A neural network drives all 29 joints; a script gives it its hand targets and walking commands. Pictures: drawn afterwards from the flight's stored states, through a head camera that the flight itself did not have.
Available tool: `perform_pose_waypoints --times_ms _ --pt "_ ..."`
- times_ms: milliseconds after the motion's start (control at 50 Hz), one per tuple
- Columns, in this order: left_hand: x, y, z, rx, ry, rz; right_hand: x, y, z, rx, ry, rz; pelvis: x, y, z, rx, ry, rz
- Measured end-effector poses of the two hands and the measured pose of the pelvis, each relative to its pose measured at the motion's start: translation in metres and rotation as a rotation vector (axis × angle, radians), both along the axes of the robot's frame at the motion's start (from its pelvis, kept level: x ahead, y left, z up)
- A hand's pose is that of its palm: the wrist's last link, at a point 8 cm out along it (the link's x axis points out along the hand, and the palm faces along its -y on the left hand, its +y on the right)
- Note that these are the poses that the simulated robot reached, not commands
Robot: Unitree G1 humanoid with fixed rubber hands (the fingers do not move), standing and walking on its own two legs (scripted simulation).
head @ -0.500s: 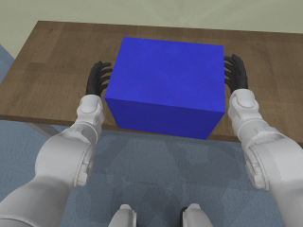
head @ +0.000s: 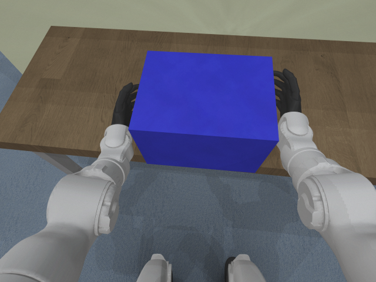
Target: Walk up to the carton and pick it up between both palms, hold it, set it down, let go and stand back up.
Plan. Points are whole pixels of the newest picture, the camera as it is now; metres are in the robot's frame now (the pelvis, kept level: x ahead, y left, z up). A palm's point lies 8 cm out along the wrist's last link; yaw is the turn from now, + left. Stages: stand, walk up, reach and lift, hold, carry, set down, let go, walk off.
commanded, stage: reach and lift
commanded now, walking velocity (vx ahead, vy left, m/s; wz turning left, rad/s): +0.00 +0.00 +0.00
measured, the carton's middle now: (204, 114) +0.46 +0.00 +0.01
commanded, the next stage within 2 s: none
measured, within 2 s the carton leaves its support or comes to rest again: neither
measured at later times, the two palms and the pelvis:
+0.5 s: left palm (122, 124) +0.43 +0.18 +0.02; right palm (288, 112) +0.46 -0.18 +0.03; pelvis +0.03 +0.00 +0.04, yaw +1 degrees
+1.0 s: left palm (123, 125) +0.43 +0.18 +0.02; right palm (288, 113) +0.46 -0.18 +0.03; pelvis +0.03 +0.00 +0.04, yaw +1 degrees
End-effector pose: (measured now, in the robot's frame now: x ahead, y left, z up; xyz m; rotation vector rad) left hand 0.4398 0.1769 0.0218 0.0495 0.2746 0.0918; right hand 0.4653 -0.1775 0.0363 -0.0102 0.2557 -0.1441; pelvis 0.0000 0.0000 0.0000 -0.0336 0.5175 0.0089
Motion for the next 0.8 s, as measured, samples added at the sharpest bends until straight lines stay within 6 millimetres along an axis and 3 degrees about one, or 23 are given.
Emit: perform_pose_waypoints --times_ms 180,460,800 --pt "-0.009 -0.001 -0.001 -0.018 0.01 -0.009 -0.007 0.001 -0.002 0.004 -0.015 0.013 0.003 0.002 0.014 -0.002 -0.047 0.016" --pt "-0.009 0.0 -0.003 -0.025 0.019 -0.007 -0.007 0.0 -0.004 -0.031 -0.031 0.042 0.028 0.003 0.036 0.003 -0.076 0.014" --pt "-0.009 0.0 -0.006 -0.036 -0.014 -0.005 -0.009 0.001 -0.003 -0.056 -0.04 0.033 0.03 0.003 0.042 -0.001 -0.058 0.01"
